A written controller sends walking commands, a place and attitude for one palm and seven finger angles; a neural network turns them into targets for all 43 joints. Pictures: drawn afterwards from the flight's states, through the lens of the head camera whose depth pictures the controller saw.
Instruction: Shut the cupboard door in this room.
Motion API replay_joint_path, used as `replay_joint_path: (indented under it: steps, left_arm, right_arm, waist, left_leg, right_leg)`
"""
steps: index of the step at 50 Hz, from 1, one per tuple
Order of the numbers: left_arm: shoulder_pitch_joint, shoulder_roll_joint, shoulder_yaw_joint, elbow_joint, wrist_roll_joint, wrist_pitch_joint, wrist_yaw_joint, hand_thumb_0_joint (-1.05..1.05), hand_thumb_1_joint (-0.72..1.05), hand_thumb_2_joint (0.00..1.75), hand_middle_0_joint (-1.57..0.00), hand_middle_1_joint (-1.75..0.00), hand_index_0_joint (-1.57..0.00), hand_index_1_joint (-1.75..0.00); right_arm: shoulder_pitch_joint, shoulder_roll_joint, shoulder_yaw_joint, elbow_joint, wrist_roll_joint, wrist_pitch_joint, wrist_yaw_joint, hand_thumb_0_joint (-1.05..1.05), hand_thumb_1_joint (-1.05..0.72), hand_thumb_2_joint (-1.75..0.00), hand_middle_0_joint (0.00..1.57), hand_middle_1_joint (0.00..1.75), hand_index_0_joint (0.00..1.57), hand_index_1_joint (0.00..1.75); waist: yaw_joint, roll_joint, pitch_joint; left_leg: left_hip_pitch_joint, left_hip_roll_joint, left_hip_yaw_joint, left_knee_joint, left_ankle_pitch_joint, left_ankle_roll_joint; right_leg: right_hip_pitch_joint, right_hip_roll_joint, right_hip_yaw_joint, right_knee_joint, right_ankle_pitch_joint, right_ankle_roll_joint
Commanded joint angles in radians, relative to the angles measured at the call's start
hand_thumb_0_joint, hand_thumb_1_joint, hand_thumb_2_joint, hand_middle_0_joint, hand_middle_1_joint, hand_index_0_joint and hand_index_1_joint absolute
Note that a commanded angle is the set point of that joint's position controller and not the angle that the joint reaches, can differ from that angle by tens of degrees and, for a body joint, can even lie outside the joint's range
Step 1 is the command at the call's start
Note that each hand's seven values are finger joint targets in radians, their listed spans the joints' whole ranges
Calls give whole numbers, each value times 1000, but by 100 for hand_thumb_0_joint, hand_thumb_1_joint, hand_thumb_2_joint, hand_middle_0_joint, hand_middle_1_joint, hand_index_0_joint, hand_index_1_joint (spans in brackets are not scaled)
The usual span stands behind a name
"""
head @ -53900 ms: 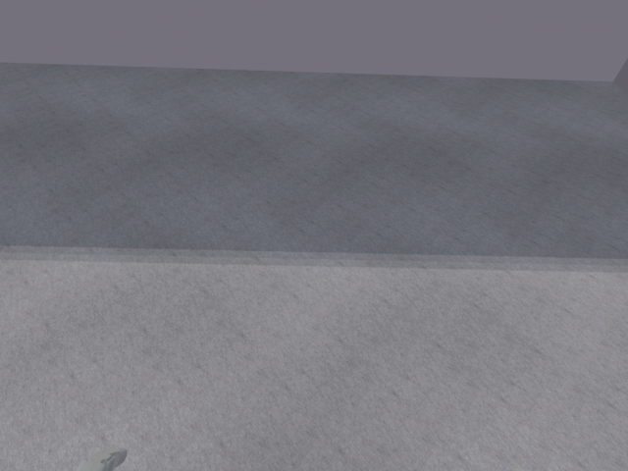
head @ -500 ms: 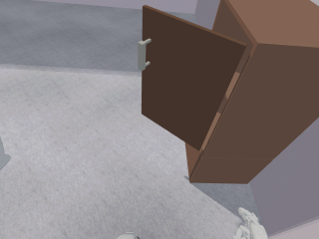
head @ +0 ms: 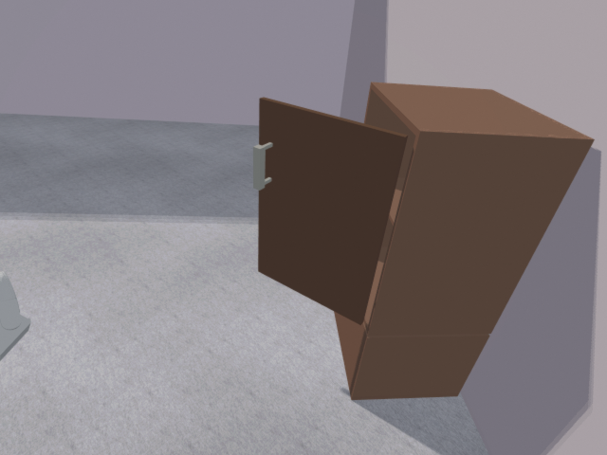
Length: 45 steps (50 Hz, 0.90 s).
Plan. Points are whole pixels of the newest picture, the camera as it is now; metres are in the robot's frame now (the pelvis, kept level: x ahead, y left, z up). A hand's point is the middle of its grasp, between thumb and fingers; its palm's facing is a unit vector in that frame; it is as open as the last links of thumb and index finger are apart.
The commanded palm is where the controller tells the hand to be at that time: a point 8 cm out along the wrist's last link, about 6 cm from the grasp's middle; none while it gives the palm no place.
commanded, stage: stop stepping back and stand still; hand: left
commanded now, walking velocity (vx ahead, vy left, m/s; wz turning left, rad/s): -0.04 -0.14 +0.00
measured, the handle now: (264, 165) +0.87 +0.16 +0.05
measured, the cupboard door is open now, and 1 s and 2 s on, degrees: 52 52 52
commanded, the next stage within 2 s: let the arm hang, fingers relaxed in 1.04 s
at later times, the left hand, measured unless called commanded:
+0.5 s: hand out of the picture +0.15 +0.36 +0.19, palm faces +0.58 -0.74 -0.34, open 7.4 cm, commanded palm +0.10 +0.35 +0.20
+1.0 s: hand out of the picture +0.17 +0.33 +0.17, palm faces +0.37 -0.75 -0.54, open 7.4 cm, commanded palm +0.12 +0.36 +0.20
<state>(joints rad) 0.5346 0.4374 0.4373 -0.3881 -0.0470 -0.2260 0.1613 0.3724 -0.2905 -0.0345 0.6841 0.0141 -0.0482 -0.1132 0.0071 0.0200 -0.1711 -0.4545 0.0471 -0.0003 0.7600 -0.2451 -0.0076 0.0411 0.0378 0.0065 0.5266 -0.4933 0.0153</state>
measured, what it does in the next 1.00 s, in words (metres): steps on the spot: left foot, then right foot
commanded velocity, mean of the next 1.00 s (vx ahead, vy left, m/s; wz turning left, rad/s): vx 0.07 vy -0.11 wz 0.00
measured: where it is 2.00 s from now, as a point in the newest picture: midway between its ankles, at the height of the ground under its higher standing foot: outside the picture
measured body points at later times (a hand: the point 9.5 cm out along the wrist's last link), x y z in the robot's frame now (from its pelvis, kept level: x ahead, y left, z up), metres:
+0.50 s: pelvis -0.05 +0.06 +0.02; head -0.12 +0.06 +0.47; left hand +0.11 +0.40 +0.21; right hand +0.06 -0.18 -0.08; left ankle +0.03 +0.20 -0.68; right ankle -0.11 -0.03 -0.71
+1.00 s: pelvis -0.03 +0.07 +0.02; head -0.03 +0.04 +0.47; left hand +0.14 +0.37 +0.20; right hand +0.10 -0.17 -0.09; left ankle -0.02 +0.20 -0.69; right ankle -0.04 -0.02 -0.71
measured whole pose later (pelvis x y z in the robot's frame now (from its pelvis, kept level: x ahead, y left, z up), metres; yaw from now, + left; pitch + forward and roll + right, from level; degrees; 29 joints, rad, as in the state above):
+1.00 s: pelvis -0.03 +0.07 +0.02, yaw -3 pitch +0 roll +0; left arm 0.61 0.41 0.41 -0.39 -0.06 -0.12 0.16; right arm 0.22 -0.20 0.01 0.64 0.02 -0.04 -0.05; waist -0.01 0.06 0.00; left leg -0.36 0.06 0.05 0.76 -0.41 -0.01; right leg -0.26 0.01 -0.09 0.53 -0.28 -0.05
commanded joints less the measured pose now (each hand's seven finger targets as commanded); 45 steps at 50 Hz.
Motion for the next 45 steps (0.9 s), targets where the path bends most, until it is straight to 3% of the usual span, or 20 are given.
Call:
replay_joint_path:
  steps: [1, 3, 5, 8, 11, 13, 15, 16, 18, 21, 26, 28, 29, 30, 31, 34, 39, 41, 43, 45]
  left_arm:
    - [-481, 140, -59, -95, 27, -32, 11, 0, 90, 90, -20, -30, -20, -30]
    - [-428, 159, -14, -240, 18, -64, 19, 0, 90, 90, -20, -30, -20, -30]
    - [-337, 247, 96, -437, 7, -93, 18, 0, 90, 90, -20, -30, -20, -30]
    - [-24, 232, 157, -602, -23, -87, 7, 0, 90, 90, -20, -30, -20, -30]
    - [229, 225, 198, -558, -47, -42, 3, 0, 90, 90, -20, -30, -20, -30]
    - [237, 243, 219, -462, -52, -8, 8, 0, 90, 90, -20, -30, -20, -30]
    - [128, 241, 229, -330, -60, 27, 23, 0, 90, 90, -20, -30, -20, -30]
    - [18, 244, 216, -298, -62, 23, 24, 0, 90, 90, -20, -30, -20, -30]
    - [-26, 172, 157, -76, -38, 39, 25, 0, 90, 90, -20, -30, -20, -30]
    - [-168, 120, 39, 82, -16, 74, 18, 0, 90, 90, -20, -30, -20, -30]
    - [-405, 80, -124, -218, 23, 46, 27, 0, 90, 90, -20, -30, -20, -30]
    - [-400, 159, -53, -443, 14, 21, 31, 0, 90, 90, -20, -30, -20, -30]
    - [-368, 210, 21, -548, 13, 2, 37, 0, 90, 90, -20, -30, -20, -30]
    - [-326, 307, 117, -609, 16, -18, 42, 0, 90, 90, -20, -30, -20, -30]
    - [-200, 271, 124, -610, 10, -31, 32, 0, 90, 90, -20, -30, -20, -30]
    - [-70, 285, 209, -605, -11, -28, 36, 0, 90, 90, -20, -30, -20, -30]
    - [156, 194, 223, -345, -44, -3, 5, 0, 90, 90, -20, -30, -20, -30]
    - [169, 159, 182, -232, -38, 18, -5, 0, 90, 90, -20, -30, -20, -30]
    - [111, 180, 168, -142, -33, 28, 5, 0, 90, 90, -20, -30, -20, -30]
    - [88, 153, 117, -125, -35, 54, 18, 0, 90, 90, -20, -30, -20, -30]
  right_arm:
    - [-238, -93, -9, -169, -1, -99, -18, 0, -90, -90, 20, 30, 20, 30]
    - [-232, -87, -6, -184, -8, -134, -7, 0, -90, -90, 20, 30, 20, 30]
    - [-222, -71, -9, -189, -24, -157, 10, 0, -90, -90, 20, 30, 20, 30]
    - [-209, -40, -28, -231, -36, -169, 56, 0, -90, -90, 20, 30, 20, 30]
    - [-217, -5, -12, -251, -35, -127, 74, 0, -90, -90, 20, 30, 20, 30]
    - [-216, 3, -8, -236, -30, -74, 59, 0, -90, -90, 20, 30, 20, 30]
    - [-201, -3, -14, -201, -18, -22, 38, 0, -90, -90, 20, 30, 20, 30]
    - [-197, -22, -7, -174, -28, -14, 31, 0, -90, -90, 20, 30, 20, 30]
    - [-197, -7, 8, -186, -4, -24, 34, 0, -90, -90, 20, 30, 20, 30]
    - [-247, -34, 15, -173, 3, -18, 19, 0, -90, -90, 20, 30, 20, 30]
    - [-272, -41, 11, -173, -18, -68, -4, 0, -90, -90, 20, 30, 20, 30]
    - [-249, -60, -2, -196, -12, -102, -1, 0, -90, -90, 20, 30, 20, 30]
    - [-237, -80, -14, -215, -14, -112, 4, 0, -90, -90, 20, 30, 20, 30]
    - [-211, -79, -17, -225, -17, -118, 10, 0, -90, -90, 20, 30, 20, 30]
    - [-191, -21, -5, -204, -33, -129, 22, 0, -90, -90, 20, 30, 20, 30]
    - [-200, -24, -22, -202, -31, -127, 57, 0, -90, -90, 20, 30, 20, 30]
    - [-169, -44, -38, -233, -12, -98, 75, 0, -90, -90, 20, 30, 20, 30]
    - [-173, -44, -31, -238, 2, -77, 76, 0, -90, -90, 20, 30, 20, 30]
    - [-173, -30, -21, -231, 10, -64, 69, 0, -90, -90, 20, 30, 20, 30]
    - [-192, -21, -19, -216, 21, -53, 60, 0, -90, -90, 20, 30, 20, 30]
  waist:
    - [-57, 75, 495]
    - [-33, 338, 323]
    - [-16, 358, 144]
    - [17, 310, -140]
    - [14, 308, -153]
    - [-7, 159, -79]
    - [-18, -207, 114]
    - [-37, -160, 222]
    - [-51, -189, 200]
    - [-39, -185, 313]
    - [-21, -105, 329]
    - [-31, 50, 266]
    - [-22, 253, 196]
    - [-9, 347, 129]
    - [-17, 395, 89]
    - [-6, 361, 53]
    - [-18, 252, 23]
    - [-22, 119, 46]
    - [-40, -139, 65]
    - [-30, -277, 53]
  left_leg:
    - [185, 45, -120, -281, -57, 18]
    - [139, 144, -344, -582, -387, 31]
    - [142, 184, -446, -705, -538, -22]
    - [272, 151, -233, -672, -381, -69]
    - [175, 79, -58, -581, -280, -91]
    - [38, 20, 31, -362, -280, -77]
    - [-157, -38, 37, 205, -190, -36]
    - [-260, -5, -14, 329, -139, -33]
    - [-262, 38, -40, 302, -93, -13]
    - [-44, 55, 20, 100, -88, 5]
    - [194, 2, 140, -137, -45, 17]
    - [295, 60, 32, -293, 20, 39]
    - [385, 160, -140, -345, 224, 74]
    - [480, 248, -260, -369, 467, 91]
    - [443, 265, -284, -428, 502, 110]
    - [361, 289, -192, -413, 454, 122]
    - [259, 249, 30, -311, 396, 44]
    - [145, 205, 68, -273, 195, 21]
    - [56, 86, 90, -165, -53, -7]
    - [45, 7, 61, -22, -163, -15]
  right_leg:
    - [-630, -92, -2, -98, -19, -61]
    - [-413, 20, -9, 108, -4, -38]
    - [-293, 55, 1, 244, -54, -36]
    - [-167, 90, -68, 225, -38, -43]
    - [-29, 104, -150, 8, -16, -66]
    - [4, 1, -66, -150, -25, -111]
    - [-286, -406, 459, -428, -261, -275]
    - [-318, -438, 384, -434, -124, -298]
    - [-263, -340, 261, -333, -78, -241]
    - [-504, -267, 98, -328, -210, -175]
    - [-484, -214, 34, -259, -38, -151]
    - [-444, -151, -33, -28, 179, -101]
    - [-482, -68, -95, 159, 200, -45]
    - [-533, -27, -110, 265, 60, -19]
    - [-500, -22, -64, 368, -61, -20]
    - [-435, -52, -20, 341, 26, -5]
    - [-241, -14, -98, 14, 230, 3]
    - [-144, -35, -77, -79, 350, -1]
    - [-154, -165, 104, -137, 523, -57]
    - [-188, -274, 229, -190, 580, -114]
